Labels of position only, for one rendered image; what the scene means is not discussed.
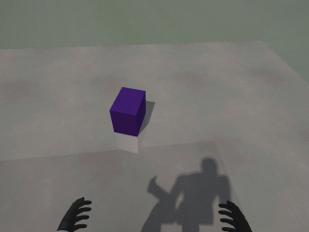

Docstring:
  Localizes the left robot hand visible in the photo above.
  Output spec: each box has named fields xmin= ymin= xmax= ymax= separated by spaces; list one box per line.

xmin=57 ymin=197 xmax=92 ymax=232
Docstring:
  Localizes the carton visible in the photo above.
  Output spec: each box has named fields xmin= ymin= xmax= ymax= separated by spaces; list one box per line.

xmin=109 ymin=87 xmax=146 ymax=137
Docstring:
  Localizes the right robot hand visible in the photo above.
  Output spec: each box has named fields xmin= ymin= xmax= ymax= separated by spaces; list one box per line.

xmin=218 ymin=200 xmax=252 ymax=232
